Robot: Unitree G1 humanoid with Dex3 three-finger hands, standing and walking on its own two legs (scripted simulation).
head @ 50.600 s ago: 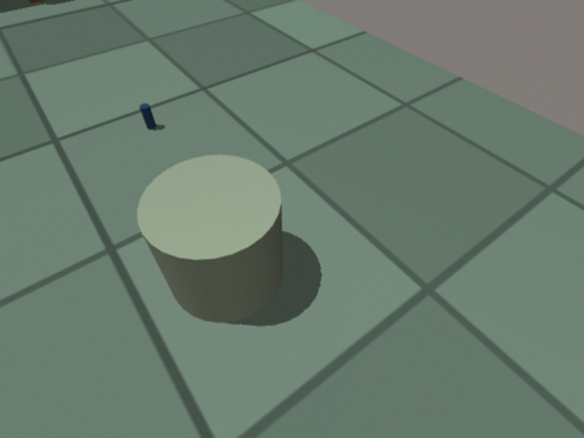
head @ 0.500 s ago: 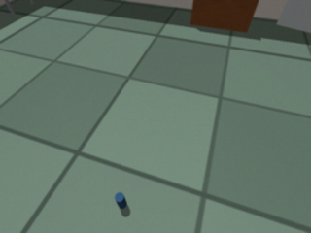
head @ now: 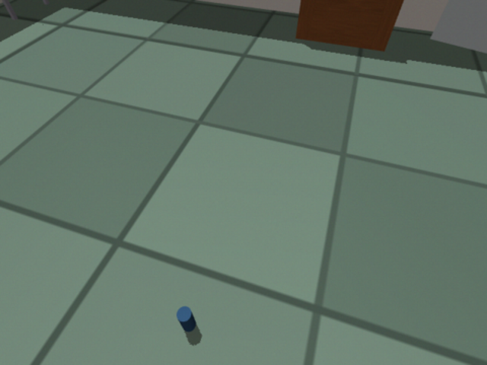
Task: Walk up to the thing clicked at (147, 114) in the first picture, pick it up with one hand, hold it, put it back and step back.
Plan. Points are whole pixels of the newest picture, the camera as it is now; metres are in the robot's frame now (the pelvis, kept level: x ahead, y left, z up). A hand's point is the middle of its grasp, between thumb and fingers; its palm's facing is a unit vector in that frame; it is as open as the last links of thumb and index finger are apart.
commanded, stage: stand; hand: left
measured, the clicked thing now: (186, 319) +0.38 +0.22 -0.71
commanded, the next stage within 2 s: step back in 0.22 s
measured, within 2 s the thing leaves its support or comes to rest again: neither
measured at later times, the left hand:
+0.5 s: hand out of the picture +0.06 +0.27 -0.17, palm faces -0.02 -0.92 -0.40, open 7.4 cm
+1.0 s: hand out of the picture +0.02 +0.30 -0.18, palm faces -0.06 -0.94 -0.35, open 7.4 cm
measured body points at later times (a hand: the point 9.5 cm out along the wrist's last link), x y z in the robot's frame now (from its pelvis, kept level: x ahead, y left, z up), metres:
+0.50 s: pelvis -0.04 +0.00 -0.02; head +0.02 +0.00 +0.43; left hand +0.06 +0.32 -0.14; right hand +0.06 -0.32 -0.15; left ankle +0.00 +0.13 -0.75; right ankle -0.02 -0.14 -0.75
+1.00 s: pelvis -0.12 +0.06 -0.02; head -0.04 +0.08 +0.42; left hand +0.02 +0.35 -0.16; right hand -0.09 -0.26 -0.13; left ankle -0.13 +0.12 -0.75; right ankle -0.12 -0.08 -0.69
